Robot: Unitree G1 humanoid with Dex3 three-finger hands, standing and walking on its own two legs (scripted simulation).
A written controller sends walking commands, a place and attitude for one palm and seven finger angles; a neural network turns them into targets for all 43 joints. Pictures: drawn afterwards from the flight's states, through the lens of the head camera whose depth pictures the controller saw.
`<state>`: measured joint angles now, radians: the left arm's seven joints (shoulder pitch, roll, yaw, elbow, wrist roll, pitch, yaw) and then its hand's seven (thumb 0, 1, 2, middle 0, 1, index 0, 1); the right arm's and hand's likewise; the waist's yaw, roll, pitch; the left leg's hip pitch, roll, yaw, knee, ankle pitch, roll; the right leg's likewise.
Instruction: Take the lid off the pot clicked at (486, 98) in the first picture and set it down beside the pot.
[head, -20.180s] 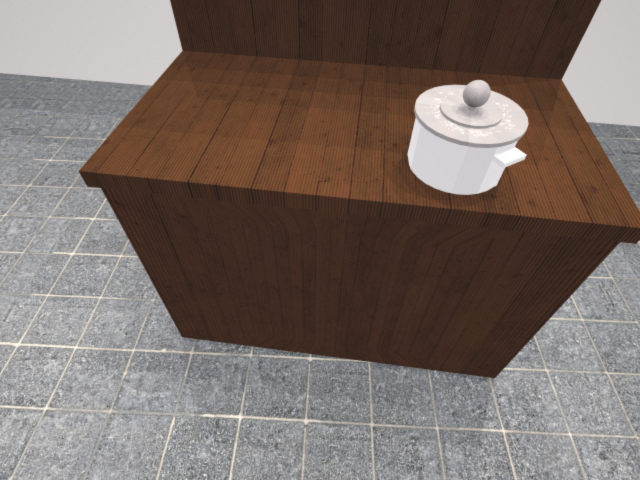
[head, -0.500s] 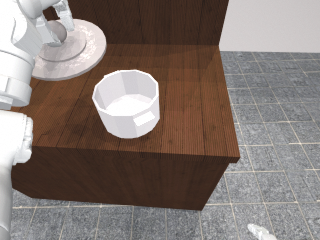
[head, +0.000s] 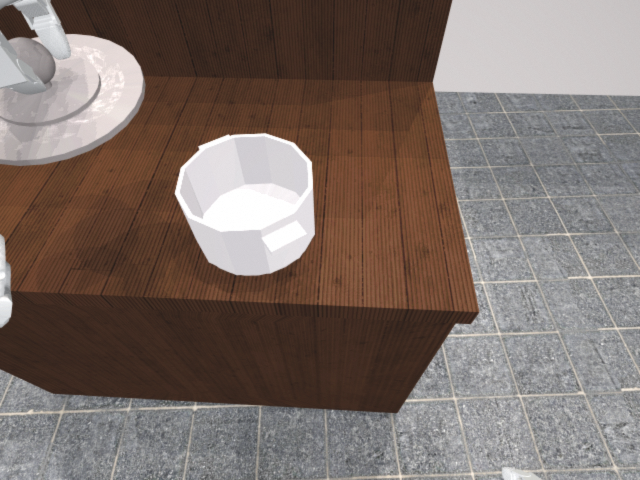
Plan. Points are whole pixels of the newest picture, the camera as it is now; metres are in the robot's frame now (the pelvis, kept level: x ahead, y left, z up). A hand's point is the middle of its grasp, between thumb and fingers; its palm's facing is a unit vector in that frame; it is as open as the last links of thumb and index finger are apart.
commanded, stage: move the lid sideways beside the pot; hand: left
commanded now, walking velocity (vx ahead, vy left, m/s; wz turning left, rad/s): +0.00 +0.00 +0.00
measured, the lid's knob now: (28, 62) +0.48 +0.31 +0.26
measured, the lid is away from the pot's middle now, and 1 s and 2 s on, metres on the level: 0.20 0.23 0.23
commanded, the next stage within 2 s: lower the lid onto the table in 0.54 s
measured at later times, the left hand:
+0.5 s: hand out of the picture +0.46 +0.34 +0.27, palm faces -0.22 -0.17 -0.96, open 7.4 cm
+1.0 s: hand out of the picture +0.45 +0.33 +0.26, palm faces -0.24 -0.20 -0.95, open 7.4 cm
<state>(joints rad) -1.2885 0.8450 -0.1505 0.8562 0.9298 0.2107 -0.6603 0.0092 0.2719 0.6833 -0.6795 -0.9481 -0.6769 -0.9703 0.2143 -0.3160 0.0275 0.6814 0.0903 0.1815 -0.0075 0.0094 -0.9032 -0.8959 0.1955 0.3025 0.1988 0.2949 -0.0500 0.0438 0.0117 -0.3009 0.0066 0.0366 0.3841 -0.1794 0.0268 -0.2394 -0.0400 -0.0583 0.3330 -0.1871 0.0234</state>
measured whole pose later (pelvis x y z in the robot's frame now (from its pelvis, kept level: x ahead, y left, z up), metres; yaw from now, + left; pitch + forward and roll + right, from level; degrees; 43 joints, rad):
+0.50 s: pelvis +0.01 +0.00 +0.00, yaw +0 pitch +7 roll -1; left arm -1.32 0.95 -0.08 0.98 0.96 0.13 -0.65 0.01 0.27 0.68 -0.68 -0.95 -0.68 -0.97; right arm 0.24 -0.32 0.03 0.69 0.10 0.18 -0.02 0.01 -0.90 -0.90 0.20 0.30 0.20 0.29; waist -0.07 0.03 0.03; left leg -0.31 0.01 0.04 0.39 -0.20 0.03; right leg -0.24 -0.04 -0.05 0.31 -0.19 0.03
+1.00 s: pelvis +0.00 +0.00 +0.00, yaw +0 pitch +6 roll -1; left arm -1.26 0.90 -0.08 0.95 0.94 0.20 -0.65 0.01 0.27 0.68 -0.68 -0.95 -0.68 -0.97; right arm 0.22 -0.32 0.03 0.67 0.10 0.17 -0.01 0.01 -0.90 -0.90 0.20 0.30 0.20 0.29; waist -0.07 0.05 0.03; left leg -0.31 0.01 0.03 0.40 -0.20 0.03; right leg -0.23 -0.04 -0.06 0.33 -0.19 0.03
